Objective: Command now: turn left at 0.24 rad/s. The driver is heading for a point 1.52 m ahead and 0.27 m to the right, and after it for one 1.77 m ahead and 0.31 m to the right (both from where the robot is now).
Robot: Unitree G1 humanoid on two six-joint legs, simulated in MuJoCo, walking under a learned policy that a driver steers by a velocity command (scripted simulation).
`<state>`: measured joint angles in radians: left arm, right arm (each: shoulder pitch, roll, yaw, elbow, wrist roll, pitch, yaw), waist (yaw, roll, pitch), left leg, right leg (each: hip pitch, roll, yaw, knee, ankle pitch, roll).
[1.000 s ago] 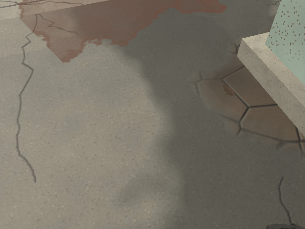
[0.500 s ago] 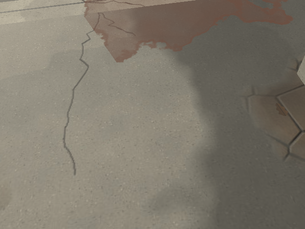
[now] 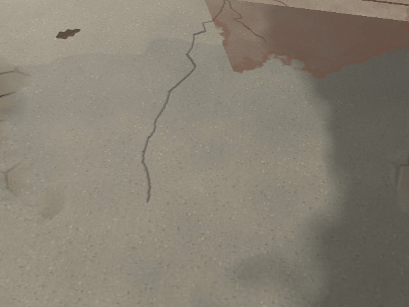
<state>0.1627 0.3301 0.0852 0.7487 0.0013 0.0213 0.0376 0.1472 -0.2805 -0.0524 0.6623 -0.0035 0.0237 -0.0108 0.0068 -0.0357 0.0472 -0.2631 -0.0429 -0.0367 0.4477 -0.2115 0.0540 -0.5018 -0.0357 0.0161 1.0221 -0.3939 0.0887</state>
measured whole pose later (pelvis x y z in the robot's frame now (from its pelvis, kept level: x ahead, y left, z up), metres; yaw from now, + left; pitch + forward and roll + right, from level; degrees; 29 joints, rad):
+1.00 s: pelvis +0.28 -0.05 -0.02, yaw +2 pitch +2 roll +0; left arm 0.02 0.27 0.03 0.67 -0.01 -0.09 -0.04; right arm 0.45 -0.28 -0.04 0.89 0.02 -0.05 0.00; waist -0.07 0.01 0.05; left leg -0.11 0.01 -0.07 0.94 -0.49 0.01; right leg -0.49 0.02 -0.06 0.60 -0.14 -0.07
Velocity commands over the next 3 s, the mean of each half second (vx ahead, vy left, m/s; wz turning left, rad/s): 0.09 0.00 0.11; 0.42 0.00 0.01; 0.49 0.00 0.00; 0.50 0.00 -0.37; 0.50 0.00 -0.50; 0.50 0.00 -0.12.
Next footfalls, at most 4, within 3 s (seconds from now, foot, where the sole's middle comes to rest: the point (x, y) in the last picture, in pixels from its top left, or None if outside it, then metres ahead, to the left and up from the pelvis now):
0.18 right None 0.05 -0.15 -0.78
0.94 right None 0.43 -0.14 -0.78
1.48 left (172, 228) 0.72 0.11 -0.78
2.02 right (240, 167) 1.00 -0.15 -0.78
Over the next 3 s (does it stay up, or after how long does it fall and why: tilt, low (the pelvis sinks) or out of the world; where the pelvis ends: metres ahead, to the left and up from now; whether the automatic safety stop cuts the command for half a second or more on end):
stays up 1.37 -0.23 -0.01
